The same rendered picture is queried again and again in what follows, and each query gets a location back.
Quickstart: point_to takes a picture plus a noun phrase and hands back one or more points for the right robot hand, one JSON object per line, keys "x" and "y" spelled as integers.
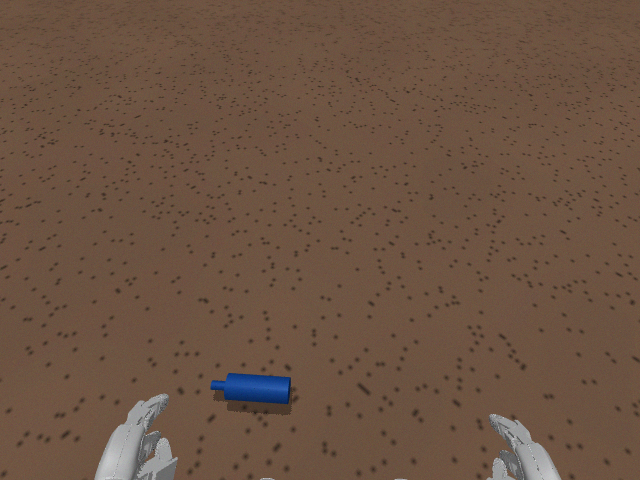
{"x": 530, "y": 461}

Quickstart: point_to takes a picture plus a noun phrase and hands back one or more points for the bottle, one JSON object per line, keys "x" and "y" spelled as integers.
{"x": 254, "y": 388}

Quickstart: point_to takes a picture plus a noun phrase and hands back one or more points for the left robot hand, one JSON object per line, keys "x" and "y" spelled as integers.
{"x": 128, "y": 447}

